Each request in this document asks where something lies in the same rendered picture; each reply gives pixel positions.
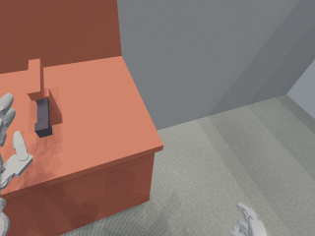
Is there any robot right hand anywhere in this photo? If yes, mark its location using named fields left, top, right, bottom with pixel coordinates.
left=231, top=202, right=268, bottom=236

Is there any tap lever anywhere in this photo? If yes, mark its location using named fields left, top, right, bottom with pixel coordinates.
left=34, top=98, right=53, bottom=138

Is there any counter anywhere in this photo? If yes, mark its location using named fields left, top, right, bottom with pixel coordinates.
left=0, top=0, right=163, bottom=236

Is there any robot left hand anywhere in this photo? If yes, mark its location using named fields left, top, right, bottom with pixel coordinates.
left=0, top=92, right=33, bottom=197

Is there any left robot forearm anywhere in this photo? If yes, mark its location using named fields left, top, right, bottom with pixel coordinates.
left=0, top=198, right=10, bottom=236

